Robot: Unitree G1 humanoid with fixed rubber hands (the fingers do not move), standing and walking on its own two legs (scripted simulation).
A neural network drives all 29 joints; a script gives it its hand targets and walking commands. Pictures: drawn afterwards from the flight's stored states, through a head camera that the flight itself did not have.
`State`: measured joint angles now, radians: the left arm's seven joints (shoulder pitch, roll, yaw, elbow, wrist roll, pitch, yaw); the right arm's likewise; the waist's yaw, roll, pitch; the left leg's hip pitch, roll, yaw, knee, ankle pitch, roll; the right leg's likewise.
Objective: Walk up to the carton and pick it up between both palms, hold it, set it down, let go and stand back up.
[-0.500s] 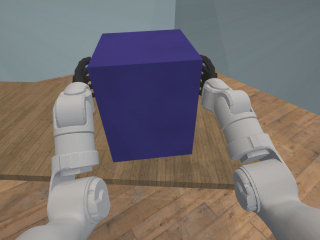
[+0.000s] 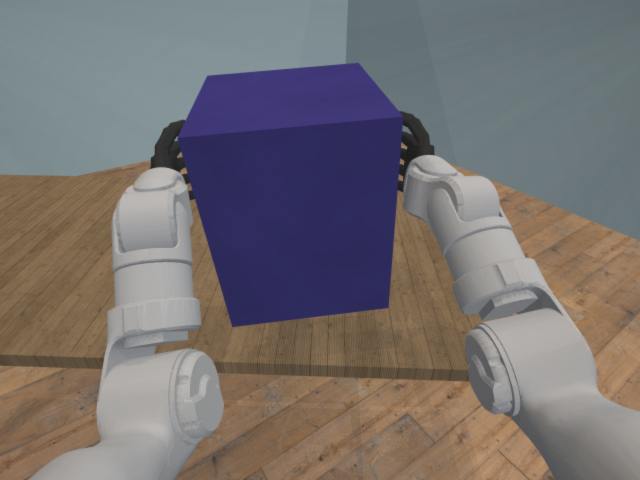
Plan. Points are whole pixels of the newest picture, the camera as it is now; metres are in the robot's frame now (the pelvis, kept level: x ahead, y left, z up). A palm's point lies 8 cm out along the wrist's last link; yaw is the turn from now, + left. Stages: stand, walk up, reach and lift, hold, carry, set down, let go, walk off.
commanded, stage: hold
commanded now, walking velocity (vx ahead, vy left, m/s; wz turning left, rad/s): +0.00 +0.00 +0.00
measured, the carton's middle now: (297, 191) +0.40 +0.00 +0.25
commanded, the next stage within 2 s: none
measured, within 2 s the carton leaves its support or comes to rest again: neither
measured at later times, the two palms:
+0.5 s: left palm (171, 179) +0.36 +0.15 +0.29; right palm (421, 171) +0.36 -0.14 +0.28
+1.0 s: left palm (169, 187) +0.37 +0.15 +0.27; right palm (410, 177) +0.37 -0.14 +0.27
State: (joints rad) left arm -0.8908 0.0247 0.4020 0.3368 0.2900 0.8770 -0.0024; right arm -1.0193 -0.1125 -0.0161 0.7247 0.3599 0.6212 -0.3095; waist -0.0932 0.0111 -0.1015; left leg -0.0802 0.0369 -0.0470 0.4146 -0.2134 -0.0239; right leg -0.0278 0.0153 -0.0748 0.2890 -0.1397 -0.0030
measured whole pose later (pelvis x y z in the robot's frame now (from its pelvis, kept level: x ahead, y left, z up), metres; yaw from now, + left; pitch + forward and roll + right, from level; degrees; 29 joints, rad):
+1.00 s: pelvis +0.01 +0.00 +0.00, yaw +0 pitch -6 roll -2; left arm -0.86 0.03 0.37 0.28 0.28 0.90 0.00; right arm -0.98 -0.12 0.02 0.66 0.40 0.63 -0.33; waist -0.10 0.01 -0.09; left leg -0.08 0.03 -0.05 0.42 -0.23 -0.02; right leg -0.03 0.01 -0.07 0.28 -0.15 0.00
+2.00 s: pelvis +0.00 -0.01 +0.00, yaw +0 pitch -5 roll -1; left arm -0.96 0.06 0.41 0.49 0.27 0.82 -0.01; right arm -1.06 -0.11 -0.04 0.80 0.33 0.62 -0.32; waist -0.08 0.02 -0.14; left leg -0.12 0.04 -0.05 0.40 -0.20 -0.03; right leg -0.08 0.02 -0.07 0.31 -0.14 -0.02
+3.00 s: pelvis +0.00 +0.00 +0.00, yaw +0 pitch -7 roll -2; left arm -0.87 0.02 0.40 0.30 0.30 0.89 0.00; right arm -0.98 -0.11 -0.01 0.68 0.36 0.64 -0.32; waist -0.09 0.02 -0.10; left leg -0.07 0.04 -0.05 0.43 -0.22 -0.02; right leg -0.02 0.02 -0.07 0.29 -0.15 0.00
